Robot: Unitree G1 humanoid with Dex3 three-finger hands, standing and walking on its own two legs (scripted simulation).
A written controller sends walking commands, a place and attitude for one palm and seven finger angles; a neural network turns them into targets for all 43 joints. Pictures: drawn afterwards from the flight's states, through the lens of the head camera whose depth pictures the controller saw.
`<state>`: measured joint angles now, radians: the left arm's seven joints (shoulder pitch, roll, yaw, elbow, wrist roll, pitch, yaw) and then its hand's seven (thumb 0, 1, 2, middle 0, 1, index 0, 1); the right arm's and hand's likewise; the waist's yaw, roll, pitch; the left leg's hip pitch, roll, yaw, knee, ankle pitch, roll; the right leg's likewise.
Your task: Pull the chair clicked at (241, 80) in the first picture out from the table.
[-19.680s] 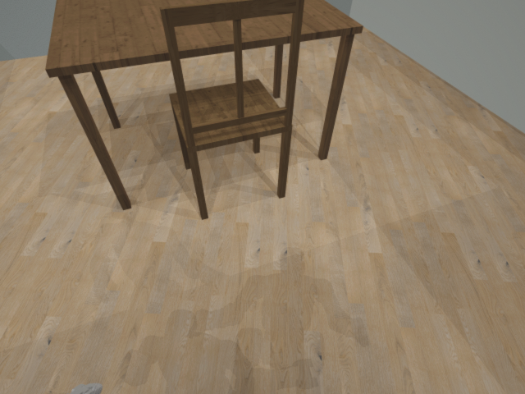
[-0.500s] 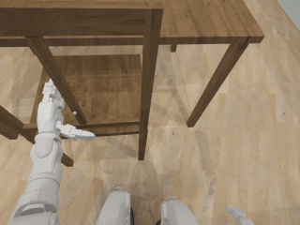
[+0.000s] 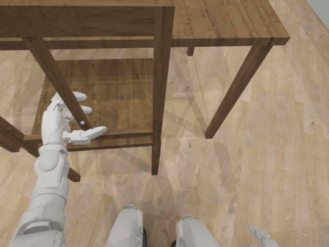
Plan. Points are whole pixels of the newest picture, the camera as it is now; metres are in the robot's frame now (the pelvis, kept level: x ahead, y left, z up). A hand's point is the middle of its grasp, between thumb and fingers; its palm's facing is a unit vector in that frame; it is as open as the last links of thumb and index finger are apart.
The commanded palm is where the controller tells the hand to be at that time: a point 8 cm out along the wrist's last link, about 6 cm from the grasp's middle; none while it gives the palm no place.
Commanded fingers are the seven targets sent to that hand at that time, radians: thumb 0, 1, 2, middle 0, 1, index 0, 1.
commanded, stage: hook a spindle and tug to test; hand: left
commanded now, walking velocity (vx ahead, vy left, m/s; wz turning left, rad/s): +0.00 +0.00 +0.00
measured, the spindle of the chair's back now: (70, 100) +0.44 +0.23 +0.06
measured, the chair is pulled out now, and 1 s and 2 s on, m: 0.00 0.04 0.15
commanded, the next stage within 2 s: step backward, pulling the chair out in 0.88 s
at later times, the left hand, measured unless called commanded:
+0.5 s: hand (84, 122) +0.40 +0.20 +0.02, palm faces +0.13 -0.99 -0.02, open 5.3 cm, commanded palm +0.36 +0.25 +0.03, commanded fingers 0.00 0.90 0.90 -0.50 -1.45 -0.50 -1.45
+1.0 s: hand (82, 137) +0.36 +0.20 +0.02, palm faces +0.12 -0.99 -0.03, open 5.4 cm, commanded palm +0.34 +0.24 +0.03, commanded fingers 0.00 0.90 0.90 -0.50 -1.45 -0.50 -1.45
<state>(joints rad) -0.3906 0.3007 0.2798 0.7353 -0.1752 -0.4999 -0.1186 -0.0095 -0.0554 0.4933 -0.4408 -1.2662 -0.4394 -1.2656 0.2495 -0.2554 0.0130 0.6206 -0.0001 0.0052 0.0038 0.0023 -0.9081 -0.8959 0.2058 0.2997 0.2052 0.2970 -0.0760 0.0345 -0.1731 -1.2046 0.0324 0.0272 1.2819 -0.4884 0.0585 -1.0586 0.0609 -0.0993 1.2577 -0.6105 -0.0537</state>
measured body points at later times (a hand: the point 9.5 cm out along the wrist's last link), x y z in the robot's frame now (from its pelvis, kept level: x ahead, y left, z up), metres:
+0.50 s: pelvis +0.01 +0.00 +0.01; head +0.13 +0.02 +0.44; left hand +0.39 +0.25 +0.02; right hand +0.11 -0.26 -0.10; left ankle +0.06 +0.08 -0.62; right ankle -0.01 -0.09 -0.62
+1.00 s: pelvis +0.02 +0.01 +0.01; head +0.13 +0.02 +0.44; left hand +0.35 +0.25 +0.02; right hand +0.16 -0.25 -0.10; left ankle +0.06 +0.08 -0.62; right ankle -0.01 -0.09 -0.62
